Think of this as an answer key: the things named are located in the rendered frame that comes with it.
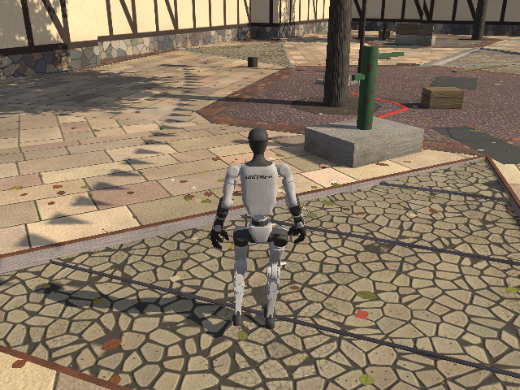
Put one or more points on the robot left thigh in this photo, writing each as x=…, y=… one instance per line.
x=241, y=241

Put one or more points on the robot right hand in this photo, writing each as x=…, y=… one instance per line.
x=294, y=230

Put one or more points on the robot left upper arm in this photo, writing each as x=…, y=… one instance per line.
x=229, y=185

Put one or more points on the left robot forearm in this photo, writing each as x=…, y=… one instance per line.
x=220, y=217

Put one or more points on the robot left hand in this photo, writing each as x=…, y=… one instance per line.
x=214, y=236

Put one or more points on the right robot forearm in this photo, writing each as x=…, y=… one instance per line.
x=297, y=215

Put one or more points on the humanoid robot head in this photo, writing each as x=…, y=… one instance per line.
x=258, y=139

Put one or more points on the robot right upper arm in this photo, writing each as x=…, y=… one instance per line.
x=288, y=183

